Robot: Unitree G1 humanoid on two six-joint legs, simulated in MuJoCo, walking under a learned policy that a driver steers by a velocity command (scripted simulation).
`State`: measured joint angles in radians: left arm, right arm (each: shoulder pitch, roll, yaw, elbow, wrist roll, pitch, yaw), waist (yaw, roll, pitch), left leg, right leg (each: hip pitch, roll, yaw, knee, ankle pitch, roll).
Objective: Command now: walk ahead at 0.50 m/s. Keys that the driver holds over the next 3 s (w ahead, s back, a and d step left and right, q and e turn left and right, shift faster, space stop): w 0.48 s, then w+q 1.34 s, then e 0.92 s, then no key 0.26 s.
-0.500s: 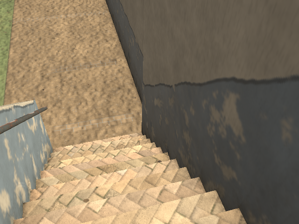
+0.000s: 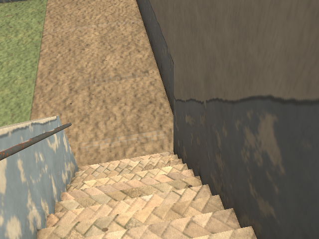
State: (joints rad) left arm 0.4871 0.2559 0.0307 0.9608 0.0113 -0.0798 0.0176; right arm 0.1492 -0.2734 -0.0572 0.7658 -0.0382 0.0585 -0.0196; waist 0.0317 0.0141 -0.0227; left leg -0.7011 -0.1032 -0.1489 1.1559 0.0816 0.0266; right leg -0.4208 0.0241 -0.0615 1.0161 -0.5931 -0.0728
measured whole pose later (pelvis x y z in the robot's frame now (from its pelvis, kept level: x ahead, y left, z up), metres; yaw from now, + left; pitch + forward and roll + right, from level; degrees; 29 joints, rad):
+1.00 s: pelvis +0.40 -0.09 -0.38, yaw +12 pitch -1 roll +3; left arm 0.47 0.22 0.02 0.99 0.00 -0.07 0.02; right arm 0.32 -0.22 -0.04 0.89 -0.05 0.02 -0.03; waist -0.03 0.02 -0.02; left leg -0.90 -0.08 -0.08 1.68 -0.20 0.02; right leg -0.32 -0.04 -0.08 0.76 -0.42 -0.06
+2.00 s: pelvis +0.83 +0.02 -0.79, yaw +41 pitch -1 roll +1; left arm 0.42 0.20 0.02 0.96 -0.02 -0.04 0.00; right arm 0.27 -0.24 -0.02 0.91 -0.02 0.03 -0.06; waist 0.01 0.04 -0.03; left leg -0.77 -0.15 -0.08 2.05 -0.75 0.12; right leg -0.28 0.05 -0.03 0.63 -0.30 -0.08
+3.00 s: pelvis +0.88 -0.04 -0.81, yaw +14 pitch +0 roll +3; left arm 0.37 0.15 -0.02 0.76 -0.01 0.07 0.04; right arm 0.17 -0.19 0.00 0.74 -0.04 0.07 -0.03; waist 0.01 0.03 -0.01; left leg -0.72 -0.07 0.00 1.37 -0.23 -0.06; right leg -0.37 0.09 0.12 0.82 -0.43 -0.08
